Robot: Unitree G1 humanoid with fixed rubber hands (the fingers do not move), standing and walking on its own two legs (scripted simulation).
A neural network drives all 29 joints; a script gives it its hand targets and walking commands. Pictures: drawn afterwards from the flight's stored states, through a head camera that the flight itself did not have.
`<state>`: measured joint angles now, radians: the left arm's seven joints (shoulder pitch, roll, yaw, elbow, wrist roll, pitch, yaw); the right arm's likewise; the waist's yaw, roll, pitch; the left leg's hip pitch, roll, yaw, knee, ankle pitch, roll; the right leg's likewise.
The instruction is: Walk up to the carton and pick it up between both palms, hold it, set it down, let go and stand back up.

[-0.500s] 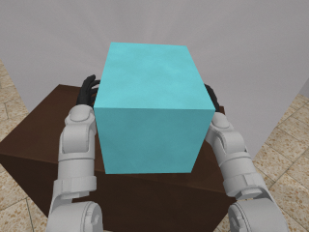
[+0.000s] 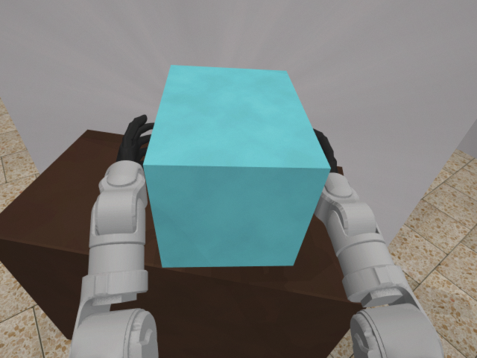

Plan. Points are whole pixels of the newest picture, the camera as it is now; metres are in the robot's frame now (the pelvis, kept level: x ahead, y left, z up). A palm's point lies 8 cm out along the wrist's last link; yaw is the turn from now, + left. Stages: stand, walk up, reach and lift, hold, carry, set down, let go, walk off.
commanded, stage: hold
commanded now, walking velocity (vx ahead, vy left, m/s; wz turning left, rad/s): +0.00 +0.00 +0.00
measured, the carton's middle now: (229, 161) +0.40 +0.01 +0.15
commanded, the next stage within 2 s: set down in 1.82 s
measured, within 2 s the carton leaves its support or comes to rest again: neither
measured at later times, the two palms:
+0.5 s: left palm (127, 165) +0.35 +0.17 +0.18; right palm (322, 175) +0.35 -0.15 +0.17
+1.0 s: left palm (132, 162) +0.35 +0.16 +0.18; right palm (323, 175) +0.36 -0.15 +0.16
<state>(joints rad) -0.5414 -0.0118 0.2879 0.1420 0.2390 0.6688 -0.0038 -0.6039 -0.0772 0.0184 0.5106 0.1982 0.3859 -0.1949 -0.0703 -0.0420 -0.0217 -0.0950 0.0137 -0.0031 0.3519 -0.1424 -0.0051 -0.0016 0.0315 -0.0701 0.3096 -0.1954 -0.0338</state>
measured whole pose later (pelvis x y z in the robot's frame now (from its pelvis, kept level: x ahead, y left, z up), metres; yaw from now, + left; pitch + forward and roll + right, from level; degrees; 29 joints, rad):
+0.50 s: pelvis +0.00 +0.00 +0.00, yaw +0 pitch -7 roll -1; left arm -0.52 -0.01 0.28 0.09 0.23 0.68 0.00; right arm -0.59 -0.08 0.03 0.46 0.20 0.40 -0.20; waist -0.07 -0.04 -0.01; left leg -0.10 0.01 -0.01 0.36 -0.14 0.00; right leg 0.00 0.03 -0.07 0.30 -0.19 -0.03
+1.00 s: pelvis +0.00 +0.00 +0.00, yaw +0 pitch -6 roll -1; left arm -0.56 -0.01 0.28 0.15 0.24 0.66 0.00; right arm -0.62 -0.08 0.02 0.52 0.19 0.37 -0.19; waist -0.06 -0.03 -0.01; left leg -0.11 0.02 0.00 0.35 -0.13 -0.01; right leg -0.02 0.04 -0.07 0.30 -0.18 -0.04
